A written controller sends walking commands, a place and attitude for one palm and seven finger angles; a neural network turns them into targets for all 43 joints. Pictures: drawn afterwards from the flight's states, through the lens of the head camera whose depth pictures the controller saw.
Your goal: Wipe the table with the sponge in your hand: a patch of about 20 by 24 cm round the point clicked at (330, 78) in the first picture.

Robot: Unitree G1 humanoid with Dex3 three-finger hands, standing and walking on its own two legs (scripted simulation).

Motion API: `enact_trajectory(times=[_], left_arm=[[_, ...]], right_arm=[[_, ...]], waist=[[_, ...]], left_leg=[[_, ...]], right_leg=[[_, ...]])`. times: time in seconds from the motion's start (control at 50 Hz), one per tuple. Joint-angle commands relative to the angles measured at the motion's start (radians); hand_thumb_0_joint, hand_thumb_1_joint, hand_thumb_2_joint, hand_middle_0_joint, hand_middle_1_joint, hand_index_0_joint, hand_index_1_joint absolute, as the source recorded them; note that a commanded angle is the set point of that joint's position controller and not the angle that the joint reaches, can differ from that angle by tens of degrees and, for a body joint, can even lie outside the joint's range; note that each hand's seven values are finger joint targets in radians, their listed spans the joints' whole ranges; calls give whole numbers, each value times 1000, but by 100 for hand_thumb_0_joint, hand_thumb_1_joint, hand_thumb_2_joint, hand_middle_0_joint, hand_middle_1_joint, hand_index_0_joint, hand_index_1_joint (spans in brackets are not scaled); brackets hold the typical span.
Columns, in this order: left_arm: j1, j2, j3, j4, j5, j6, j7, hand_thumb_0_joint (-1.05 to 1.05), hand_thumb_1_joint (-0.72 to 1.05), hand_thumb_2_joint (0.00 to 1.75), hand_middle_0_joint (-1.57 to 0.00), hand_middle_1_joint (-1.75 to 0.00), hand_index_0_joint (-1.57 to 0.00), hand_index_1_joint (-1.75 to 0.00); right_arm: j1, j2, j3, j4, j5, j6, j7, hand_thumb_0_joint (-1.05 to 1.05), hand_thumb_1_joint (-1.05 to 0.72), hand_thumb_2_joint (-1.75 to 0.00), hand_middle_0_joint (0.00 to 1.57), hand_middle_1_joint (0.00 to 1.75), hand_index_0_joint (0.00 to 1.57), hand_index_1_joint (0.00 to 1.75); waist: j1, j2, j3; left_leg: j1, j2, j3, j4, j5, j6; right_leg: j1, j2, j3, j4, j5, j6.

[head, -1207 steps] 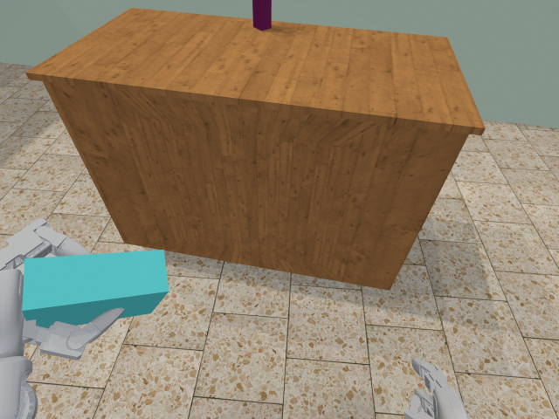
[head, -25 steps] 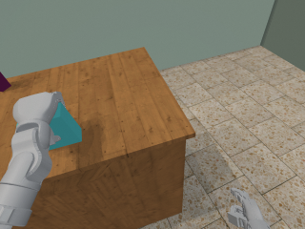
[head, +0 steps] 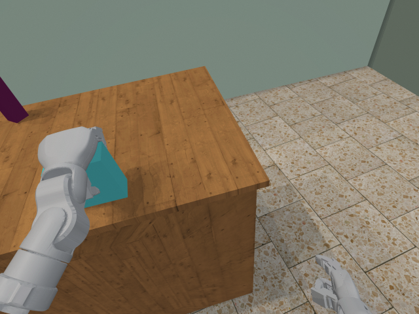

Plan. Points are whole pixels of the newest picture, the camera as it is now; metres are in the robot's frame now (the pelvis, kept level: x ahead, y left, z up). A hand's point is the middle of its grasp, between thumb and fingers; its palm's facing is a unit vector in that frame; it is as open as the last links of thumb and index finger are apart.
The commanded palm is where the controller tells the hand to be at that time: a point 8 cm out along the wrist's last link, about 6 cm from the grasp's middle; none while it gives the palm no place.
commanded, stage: slide across to the third lane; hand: left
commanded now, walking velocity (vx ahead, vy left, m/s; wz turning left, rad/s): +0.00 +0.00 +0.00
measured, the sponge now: (94, 183) +0.31 +0.28 +0.11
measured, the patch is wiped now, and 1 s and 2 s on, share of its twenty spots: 0.75 0.75 0.95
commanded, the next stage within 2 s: wipe forward along the third lane in 0.30 s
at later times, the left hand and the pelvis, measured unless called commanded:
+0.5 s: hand (115, 164) +0.32 +0.22 +0.16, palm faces +0.08 -0.02 -1.00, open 9.2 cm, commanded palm +0.30 +0.22 +0.20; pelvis -0.01 -0.01 +0.00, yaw -1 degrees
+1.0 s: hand (117, 142) +0.38 +0.24 +0.16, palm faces -0.01 +0.01 -1.00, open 9.2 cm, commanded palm +0.36 +0.25 +0.18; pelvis +0.00 -0.02 +0.00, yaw -1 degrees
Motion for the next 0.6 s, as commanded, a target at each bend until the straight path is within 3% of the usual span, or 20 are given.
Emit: enact_trajectory(times=[0.0,0.12,0.14,0.16,0.24,0.26,0.28,0.34,0.36,0.42,0.44,0.46,0.48,0.5,0.52,0.54,0.56,0.58], left_arm=[[-190,64,20,-168,-37,-43,1,0,10,130,-120,-160,-120,-160],[-252,98,60,-167,-12,-10,63,0,10,130,-120,-160,-120,-160],[-259,130,87,-162,-1,6,72,0,10,130,-120,-160,-120,-160],[-278,72,31,-131,1,18,78,0,10,130,-120,-160,-120,-160],[-329,81,19,-138,12,61,78,0,10,130,-120,-160,-120,-160],[-358,29,-35,-113,12,67,72,0,10,130,-120,-160,-120,-160],[-379,23,-48,-87,10,73,66,0,10,130,-120,-160,-120,-160],[-405,43,-44,-106,25,68,52,0,10,130,-120,-160,-120,-160],[-403,-7,-83,-88,19,61,48,0,10,130,-120,-160,-120,-160],[-414,45,-35,-26,17,49,45,0,10,130,-120,-160,-120,-160],[-410,98,10,21,28,51,49,0,10,130,-120,-160,-120,-160],[-440,38,-47,66,28,48,48,0,10,130,-120,-160,-120,-160],[-475,28,-56,90,21,40,45,0,10,130,-120,-160,-120,-160],[-486,68,-26,114,23,31,47,0,10,130,-120,-160,-120,-160],[-504,69,-29,144,29,22,46,0,10,130,-120,-160,-120,-160],[-514,107,0,156,42,14,46,0,10,130,-120,-160,-120,-160],[-523,59,-40,179,42,1,45,0,10,130,-120,-160,-120,-160],[-509,49,-41,191,34,-10,43,0,10,130,-120,-160,-120,-160]], right_arm=[[-200,-78,-36,-182,-4,-52,1,0,-90,-90,20,30,20,30],[-228,-69,-30,-172,-7,-44,13,0,-90,-90,20,30,20,30],[-240,-71,-28,-175,-5,-40,13,0,-90,-90,20,30,20,30],[-243,-65,-22,-169,-5,-39,16,0,-90,-90,20,30,20,30],[-265,-67,-21,-168,-2,-33,16,0,-90,-90,20,30,20,30],[-268,-63,-18,-161,-1,-34,14,0,-90,-90,20,30,20,30],[-264,-62,-16,-152,1,-33,12,0,-90,-90,20,30,20,30],[-263,-66,-18,-164,-2,-37,8,0,-90,-90,20,30,20,30],[-262,-59,-18,-160,-3,-41,8,0,-90,-90,20,30,20,30],[-246,-66,-18,-144,-6,-37,3,0,-90,-90,20,30,20,30],[-236,-72,-16,-142,-5,-33,2,0,-90,-90,20,30,20,30],[-237,-68,-11,-140,-2,-35,-1,0,-90,-90,20,30,20,30],[-227,-69,-13,-128,-1,-35,-3,0,-90,-90,20,30,20,30],[-221,-76,-18,-124,-4,-37,-8,0,-90,-90,20,30,20,30],[-216,-76,-19,-121,-6,-40,-12,0,-90,-90,20,30,20,30],[-205,-82,-20,-123,-7,-39,-13,0,-90,-90,20,30,20,30],[-199,-78,-20,-123,-4,-42,-14,0,-90,-90,20,30,20,30],[-188,-79,-22,-121,-4,-45,-13,0,-90,-90,20,30,20,30]], waist=[[-18,-137,-206],[3,-135,-190],[12,-133,-184],[-2,-146,-167],[-1,-119,-190],[-18,-126,-169],[-23,-131,-151],[-11,-106,-208],[-23,-136,-192],[-21,-163,-180],[-13,-156,-158],[-31,-173,-118],[-40,-180,-111],[-34,-176,-128],[-35,-179,-132],[-29,-149,-150],[-41,-158,-142],[-39,-170,-151]], left_leg=[[90,-27,23,-33,309,36],[80,-27,23,-55,307,26],[75,-24,22,-60,289,25],[68,-25,28,-64,279,24],[83,-26,30,-73,263,26],[81,-29,33,-74,251,27],[77,-27,31,-80,233,27],[96,-32,31,-80,224,30],[94,-33,35,-75,229,31],[80,-32,38,-78,224,29],[66,-26,35,-88,197,25],[50,-26,40,-95,174,24],[54,-27,41,-95,161,26],[53,-28,42,-96,151,26],[51,-32,45,-90,158,27],[53,-29,42,-96,152,24],[48,-32,45,-91,162,24],[50,-32,44,-87,170,26]], right_leg=[[78,23,26,-55,389,-6],[89,26,36,-63,373,-15],[82,30,54,-66,342,-21],[77,26,40,-69,335,-17],[82,30,56,-78,315,-19],[68,26,46,-85,305,-15],[57,27,44,-92,286,-13],[77,26,59,-90,272,-17],[69,24,47,-89,287,-13],[75,22,49,-95,297,-7],[62,25,59,-101,254,-12],[40,21,42,-108,228,-8],[30,21,41,-118,217,-4],[37,19,49,-121,205,-3],[38,17,47,-121,218,-3],[42,19,59,-122,204,-9],[40,17,48,-118,221,-7],[48,17,45,-115,236,-5]])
